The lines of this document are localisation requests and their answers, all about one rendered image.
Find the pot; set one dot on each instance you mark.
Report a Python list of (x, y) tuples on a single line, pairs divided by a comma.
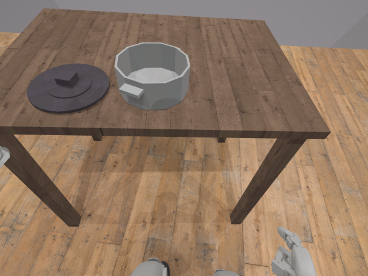
[(152, 76)]

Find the left robot thigh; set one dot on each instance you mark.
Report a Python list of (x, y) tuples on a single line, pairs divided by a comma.
[(150, 268)]

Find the robot left shin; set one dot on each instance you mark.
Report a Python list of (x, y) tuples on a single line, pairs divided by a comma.
[(155, 259)]

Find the right robot hand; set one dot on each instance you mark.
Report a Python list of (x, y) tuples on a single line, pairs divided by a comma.
[(298, 262)]

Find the lid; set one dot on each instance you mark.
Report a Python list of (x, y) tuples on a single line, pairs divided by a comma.
[(91, 86)]

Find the knob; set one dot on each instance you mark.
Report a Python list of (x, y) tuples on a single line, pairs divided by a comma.
[(66, 78)]

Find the table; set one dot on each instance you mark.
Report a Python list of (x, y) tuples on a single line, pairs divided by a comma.
[(241, 85)]

